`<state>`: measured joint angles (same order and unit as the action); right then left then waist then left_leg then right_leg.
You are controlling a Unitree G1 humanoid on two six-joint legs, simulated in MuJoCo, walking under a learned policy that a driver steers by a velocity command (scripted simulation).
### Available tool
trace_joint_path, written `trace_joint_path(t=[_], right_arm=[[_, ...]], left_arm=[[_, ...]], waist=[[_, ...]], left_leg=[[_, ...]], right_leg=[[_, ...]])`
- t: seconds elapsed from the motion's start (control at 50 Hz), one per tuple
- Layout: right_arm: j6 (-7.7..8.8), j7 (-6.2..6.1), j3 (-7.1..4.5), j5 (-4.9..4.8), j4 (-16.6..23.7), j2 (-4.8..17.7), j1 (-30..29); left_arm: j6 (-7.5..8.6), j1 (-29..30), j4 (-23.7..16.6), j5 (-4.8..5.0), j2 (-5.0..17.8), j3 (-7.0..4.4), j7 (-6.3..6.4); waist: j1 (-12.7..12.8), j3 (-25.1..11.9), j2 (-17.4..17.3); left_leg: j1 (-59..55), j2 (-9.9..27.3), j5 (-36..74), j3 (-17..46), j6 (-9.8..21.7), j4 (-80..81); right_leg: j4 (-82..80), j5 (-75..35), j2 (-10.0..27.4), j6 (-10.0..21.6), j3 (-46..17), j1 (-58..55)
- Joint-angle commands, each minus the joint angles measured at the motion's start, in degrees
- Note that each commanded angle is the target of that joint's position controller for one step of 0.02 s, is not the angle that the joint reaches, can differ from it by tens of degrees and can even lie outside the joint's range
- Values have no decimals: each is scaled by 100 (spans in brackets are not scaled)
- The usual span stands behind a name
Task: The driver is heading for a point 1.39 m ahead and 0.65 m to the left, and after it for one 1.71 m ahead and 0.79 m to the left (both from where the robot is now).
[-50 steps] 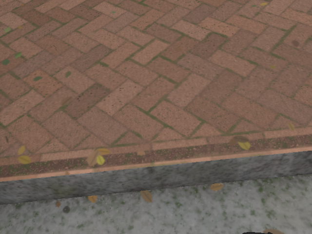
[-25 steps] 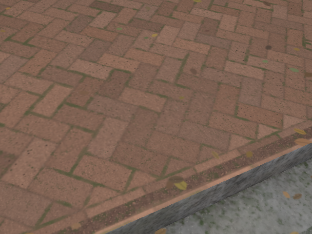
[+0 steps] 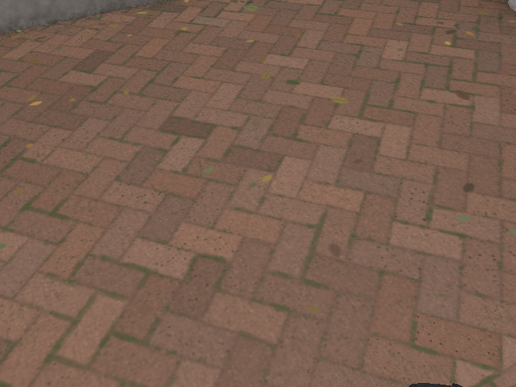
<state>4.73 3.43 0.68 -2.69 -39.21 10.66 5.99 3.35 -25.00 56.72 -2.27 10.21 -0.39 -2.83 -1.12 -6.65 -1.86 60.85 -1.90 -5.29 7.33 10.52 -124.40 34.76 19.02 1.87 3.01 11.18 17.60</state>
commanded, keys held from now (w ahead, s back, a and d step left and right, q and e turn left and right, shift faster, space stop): w+q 1.00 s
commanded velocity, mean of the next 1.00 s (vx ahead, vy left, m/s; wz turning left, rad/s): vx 0.50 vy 0.00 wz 0.53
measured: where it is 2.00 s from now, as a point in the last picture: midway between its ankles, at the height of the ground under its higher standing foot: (106, 253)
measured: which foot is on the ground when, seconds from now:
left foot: up 0.00-0.26, down 0.28-0.86, up 0.88-1.00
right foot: down 0.00-0.32, up 0.34-0.82, down 0.84-1.00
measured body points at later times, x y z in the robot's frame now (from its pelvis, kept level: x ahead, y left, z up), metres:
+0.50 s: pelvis +0.28 +0.07 +0.15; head +0.27 +0.07 +0.60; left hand +0.39 +0.34 +0.07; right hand +0.38 -0.14 +0.01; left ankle +0.28 +0.11 -0.56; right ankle +0.29 -0.10 -0.34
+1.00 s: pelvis +0.59 +0.12 +0.18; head +0.60 +0.13 +0.63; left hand +0.56 +0.43 +0.09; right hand +0.82 -0.04 +0.07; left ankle +0.44 +0.18 -0.43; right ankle +0.67 +0.07 -0.56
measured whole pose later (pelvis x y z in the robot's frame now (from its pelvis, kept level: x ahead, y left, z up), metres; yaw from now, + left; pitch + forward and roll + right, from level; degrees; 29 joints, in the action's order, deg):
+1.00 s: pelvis +0.59 +0.12 +0.18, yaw +36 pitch +2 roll -2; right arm 2.1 -0.1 -3.0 -1.0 -38.9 15.5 18.5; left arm 6.5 -10.6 39.6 -0.7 14.5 -3.4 1.1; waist -0.5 -0.9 -2.4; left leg 30.8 -0.8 -17.7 5.1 1.9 -79.5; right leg 26.1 9.9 -2.4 2.7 4.2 18.9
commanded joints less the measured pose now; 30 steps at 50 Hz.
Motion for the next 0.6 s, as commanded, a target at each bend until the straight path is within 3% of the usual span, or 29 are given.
trace_joint_path(t=[0.02,0.06,0.1,0.12,0.16,0.18,0.2,0.22,0.24,0.26,0.28,0.3,0.32,0.34,0.36,0.38,0.4,0.42,0.44,0.46,0.48,0.5,0.52,0.56,0.6], right_arm=[[-288,-43,419,47,104,-868,717],[-289,-55,507,120,520,-864,-17],[-258,-132,516,209,789,-709,-905],[-276,-170,545,159,960,-670,-1348],[-256,-68,615,163,1307,-807,-2015],[-254,47,593,127,1248,-712,-2055],[-243,113,565,128,1188,-729,-2084],[-191,162,514,113,1149,-631,-1974],[-188,173,434,158,1095,-551,-1861],[-230,159,315,174,990,-328,-1386],[-286,150,97,191,747,158,-543],[-358,165,-158,340,504,806,550],[-466,56,-394,355,368,1470,1125],[-533,-108,-459,390,118,1527,1390],[-432,-133,-258,478,-178,959,1420],[-343,-61,-64,485,-334,229,1252],[-236,32,2,446,-412,-101,853],[-129,52,57,446,-544,-351,695],[-111,69,38,427,-692,-387,657],[-94,79,15,409,-721,-302,695],[-68,114,-14,350,-751,-201,706],[-61,126,-71,316,-654,28,658],[-57,70,-91,243,-613,87,665],[10,-52,-119,241,-581,290,1042],[-5,-236,-221,208,-583,581,1572]], left_arm=[[123,640,-158,-97,-463,332,-21],[24,641,-75,-138,-254,359,-1],[-11,128,60,-86,-132,370,167],[12,-254,122,-21,76,333,282],[0,-914,383,138,449,198,519],[11,-866,368,143,462,181,535],[-8,-750,333,191,537,161,541],[12,-588,279,239,693,155,520],[35,-862,288,258,981,83,519],[12,-707,201,244,1332,-11,543],[-9,-281,-79,242,1403,-44,539],[103,50,-401,206,1466,-84,510],[299,132,-841,196,921,-19,334],[477,623,-856,116,656,-72,103],[546,529,-935,222,484,-156,-73],[531,1108,-1349,272,262,-68,-97],[522,1487,-1647,178,161,-29,-6],[445,1270,-1743,106,-62,62,54],[413,1070,-1835,87,-224,150,72],[372,875,-1854,161,-226,184,108],[359,799,-1881,138,-244,250,141],[336,882,-1912,175,-30,221,201],[345,1336,-2098,70,64,243,252],[392,2052,-2360,-64,179,221,348],[406,2516,-2529,-11,263,178,417]], waist=[[-591,1028,493],[-599,1128,546],[-123,1011,569],[126,1020,621],[296,799,908],[334,764,740],[260,702,637],[51,526,753],[5,179,1063],[-285,-123,1740],[-677,-525,1990],[-1102,-1253,1827],[-903,-1839,-265],[-775,-1981,-1134],[-391,-1307,-686],[-137,-277,-173],[209,517,425],[518,576,435],[709,565,252],[806,609,179],[907,613,373],[914,704,457],[813,781,525],[478,528,114],[142,237,-199]], left_leg=[[1474,73,206,-17,-140,-1313],[1574,194,713,-247,-243,-297],[1594,195,896,-630,-476,457],[1640,305,417,-1125,-607,965],[1820,833,-389,-1149,-550,1825],[1444,907,-751,-1463,-437,2574],[706,800,-1069,-1761,-265,3235],[-536,515,-1395,-2190,-52,4036],[-1313,90,-2061,-2556,44,4381],[-1672,-216,-2640,-2454,128,4878],[-2330,-431,-2612,-2012,307,6007],[-4304,-93,-1664,-487,594,6446],[-6057,895,-3347,2761,1299,8604],[-6485,1397,-4025,5074,1412,10835],[-5849,1521,-3743,4795,839,11047],[-4568,1338,-3416,4060,574,10619],[-3547,1114,-2670,2779,294,10197],[-3138,765,-2036,1947,69,9942],[-3210,553,-1642,1534,-5,9940],[-3349,502,-1149,1238,18,10051],[-3263,375,-855,846,-70,9945],[-3268,297,-793,630,-86,10128],[-2972,104,-688,469,-86,10295],[-2936,37,284,561,-104,10648],[-3712,175,844,717,-171,10827]], right_leg=[[-1773,-900,1301,99,-900,703],[-1934,-1058,1032,-226,-388,972],[-2184,-1213,1035,-93,-342,697],[-2539,-1318,1157,39,-312,419],[-2995,-1986,1431,111,-450,-1097],[-3149,-2586,1539,151,-198,-1455],[-2965,-4290,1454,126,189,-1525],[-2623,-6822,1334,110,504,-1276],[-2183,-9076,1496,280,371,-1585],[-1543,-11194,1753,436,178,-2230],[-420,-11577,1716,444,121,-2728],[869,-10826,1591,426,-154,-1542],[2964,-6103,410,100,-531,770],[5291,-1200,-671,-65,-1557,1983],[6694,-1061,-426,91,-2243,2724],[7417,-1083,-349,259,-2030,3183],[7486,-1206,-117,444,-1850,3410],[7527,-1298,95,561,-1815,3314],[7982,-1171,119,637,-1795,3518],[8080,-1009,129,619,-1726,3824],[7608,-1306,256,591,-1692,3885],[6605,-1398,378,463,-1517,3935],[5553,-1643,454,289,-1354,3654],[4535,-2250,305,34,-883,3154],[3284,-2589,238,-155,-839,3036]])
